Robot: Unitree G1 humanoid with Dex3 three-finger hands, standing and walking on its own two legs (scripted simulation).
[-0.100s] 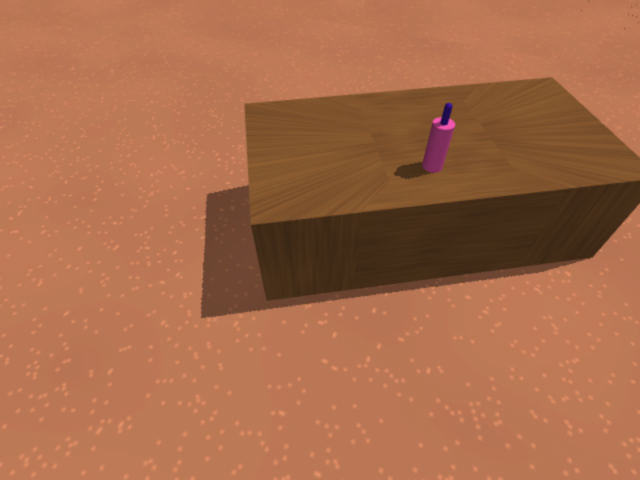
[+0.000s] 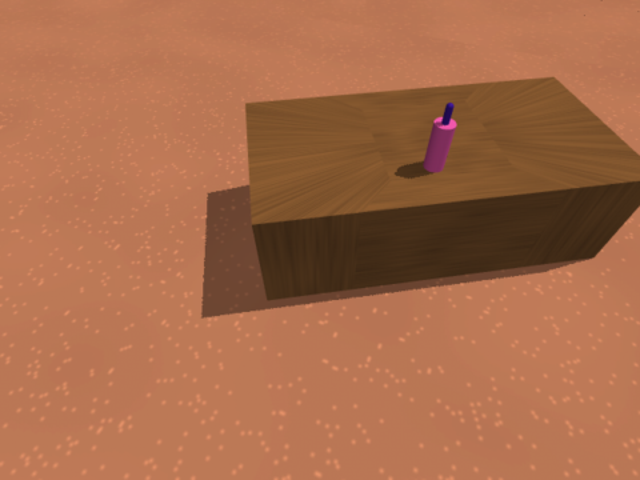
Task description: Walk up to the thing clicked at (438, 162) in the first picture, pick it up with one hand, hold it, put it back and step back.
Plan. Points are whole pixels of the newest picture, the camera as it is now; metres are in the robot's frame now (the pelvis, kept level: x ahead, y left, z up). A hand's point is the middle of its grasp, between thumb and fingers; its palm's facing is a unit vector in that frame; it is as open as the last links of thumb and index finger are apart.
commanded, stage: stand
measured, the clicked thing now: (441, 137) +1.09 -0.36 -0.25
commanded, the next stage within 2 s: walk up in 1.02 s
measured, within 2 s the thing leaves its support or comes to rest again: neither
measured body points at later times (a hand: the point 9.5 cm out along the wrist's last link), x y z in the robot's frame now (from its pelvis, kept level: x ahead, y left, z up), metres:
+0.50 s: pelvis +0.00 +0.00 +0.00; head +0.01 +0.00 +0.45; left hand +0.08 +0.30 -0.13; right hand +0.09 -0.30 -0.13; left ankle +0.00 +0.12 -0.75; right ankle +0.00 -0.12 -0.75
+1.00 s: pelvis +0.00 +0.00 +0.00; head +0.02 +0.00 +0.45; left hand +0.07 +0.30 -0.13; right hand +0.08 -0.30 -0.13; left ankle +0.00 +0.12 -0.75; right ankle +0.00 -0.12 -0.75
